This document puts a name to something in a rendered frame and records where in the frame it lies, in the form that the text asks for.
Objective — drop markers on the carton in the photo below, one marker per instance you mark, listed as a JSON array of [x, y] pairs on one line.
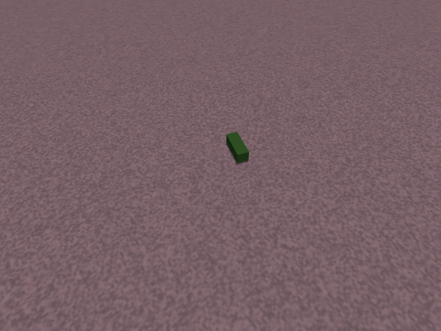
[[237, 147]]

